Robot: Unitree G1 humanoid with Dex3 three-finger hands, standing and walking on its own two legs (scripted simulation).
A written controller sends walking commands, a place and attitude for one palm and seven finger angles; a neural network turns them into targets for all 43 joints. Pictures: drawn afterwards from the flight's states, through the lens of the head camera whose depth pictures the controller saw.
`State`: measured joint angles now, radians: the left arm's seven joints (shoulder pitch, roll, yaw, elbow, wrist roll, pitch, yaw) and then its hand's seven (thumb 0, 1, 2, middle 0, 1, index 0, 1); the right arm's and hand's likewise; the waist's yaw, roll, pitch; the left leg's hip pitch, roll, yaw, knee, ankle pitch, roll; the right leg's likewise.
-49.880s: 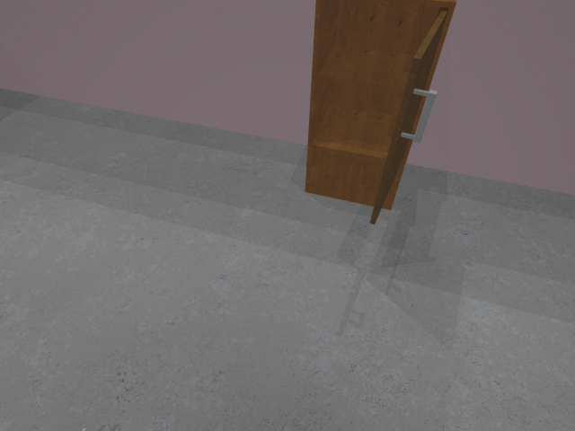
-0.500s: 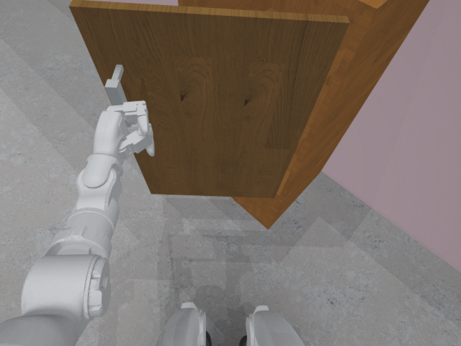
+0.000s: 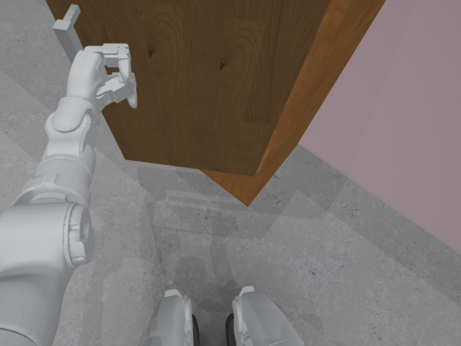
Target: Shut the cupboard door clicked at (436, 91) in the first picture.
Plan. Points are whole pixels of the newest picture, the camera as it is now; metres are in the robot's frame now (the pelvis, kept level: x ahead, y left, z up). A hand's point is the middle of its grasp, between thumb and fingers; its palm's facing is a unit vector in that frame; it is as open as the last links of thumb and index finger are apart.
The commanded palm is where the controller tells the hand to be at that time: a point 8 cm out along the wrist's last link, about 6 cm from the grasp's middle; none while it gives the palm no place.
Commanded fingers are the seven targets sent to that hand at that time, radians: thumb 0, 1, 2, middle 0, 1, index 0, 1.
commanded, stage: push the door shut along its arc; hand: left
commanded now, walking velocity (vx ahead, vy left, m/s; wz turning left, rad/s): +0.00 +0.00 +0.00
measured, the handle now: (86, 58) +0.59 +0.19 +0.08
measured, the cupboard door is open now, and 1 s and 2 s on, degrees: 32 21 21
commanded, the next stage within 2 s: pull the fist back off the door in 0.66 s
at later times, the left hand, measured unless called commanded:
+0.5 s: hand (148, 65) +0.57 +0.09 +0.08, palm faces -0.33 -0.95 -0.02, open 3.0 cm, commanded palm +0.58 +0.10 +0.08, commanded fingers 0.00 0.90 0.90 -1.30 -1.50 -1.30 -1.50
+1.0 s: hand (167, 52) +0.61 +0.06 +0.08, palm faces +0.13 -0.99 -0.03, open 3.1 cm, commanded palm +0.57 +0.08 +0.08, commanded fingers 0.00 0.90 0.90 -1.30 -1.50 -1.30 -1.50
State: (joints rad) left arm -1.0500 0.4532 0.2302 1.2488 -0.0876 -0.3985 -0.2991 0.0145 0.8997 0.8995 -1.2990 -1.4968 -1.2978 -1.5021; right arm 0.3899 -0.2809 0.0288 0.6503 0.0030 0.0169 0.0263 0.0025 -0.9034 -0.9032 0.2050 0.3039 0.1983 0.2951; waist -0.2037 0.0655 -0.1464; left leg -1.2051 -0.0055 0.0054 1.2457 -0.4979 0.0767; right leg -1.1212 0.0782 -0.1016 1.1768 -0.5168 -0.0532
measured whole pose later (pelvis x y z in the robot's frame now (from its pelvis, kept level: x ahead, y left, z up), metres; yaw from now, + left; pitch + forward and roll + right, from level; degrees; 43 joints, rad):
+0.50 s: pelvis +0.01 -0.01 -0.01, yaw -1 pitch +29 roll -5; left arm -1.22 0.52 0.23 1.31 -0.06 -0.30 -0.37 0.00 0.88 0.92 -1.30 -1.50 -1.30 -1.50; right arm 0.40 -0.27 0.04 0.66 -0.01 0.00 0.02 0.00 -0.90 -0.90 0.21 0.30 0.20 0.30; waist -0.24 0.07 -0.14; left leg -1.27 0.01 -0.01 1.28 -0.52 0.07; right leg -1.19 0.09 -0.11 1.21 -0.53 -0.07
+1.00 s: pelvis +0.01 -0.01 -0.01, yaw -1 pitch +32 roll -5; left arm -1.27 0.37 0.31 1.31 0.11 -0.36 0.25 0.02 0.89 0.92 -1.30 -1.50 -1.29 -1.50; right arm 0.45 -0.24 0.03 0.66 -0.11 -0.03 0.13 0.00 -0.90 -0.90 0.20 0.30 0.20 0.29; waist -0.27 0.08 -0.16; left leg -1.34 0.01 0.00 1.30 -0.52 0.06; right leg -1.26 0.09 -0.11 1.23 -0.54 -0.07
